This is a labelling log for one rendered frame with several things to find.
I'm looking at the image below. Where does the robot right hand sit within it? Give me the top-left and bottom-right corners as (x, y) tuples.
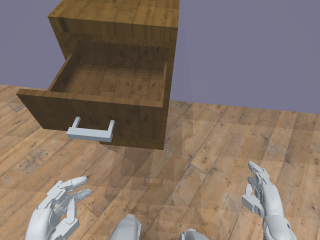
(242, 161), (284, 219)

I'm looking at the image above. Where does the left robot shin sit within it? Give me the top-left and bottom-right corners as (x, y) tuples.
(126, 214), (135, 219)

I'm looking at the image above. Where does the left robot thigh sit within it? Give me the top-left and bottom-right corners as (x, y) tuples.
(109, 217), (142, 240)

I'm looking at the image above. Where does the cabinet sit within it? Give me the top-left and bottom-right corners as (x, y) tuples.
(47, 0), (180, 150)

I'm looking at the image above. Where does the handle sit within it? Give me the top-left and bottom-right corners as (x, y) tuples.
(66, 117), (115, 142)

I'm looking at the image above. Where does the robot left hand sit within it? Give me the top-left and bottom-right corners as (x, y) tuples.
(24, 176), (92, 240)

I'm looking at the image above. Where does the robot right forearm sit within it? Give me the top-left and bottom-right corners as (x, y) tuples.
(262, 215), (297, 240)

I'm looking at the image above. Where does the drawer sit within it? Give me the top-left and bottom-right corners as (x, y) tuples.
(16, 40), (169, 140)

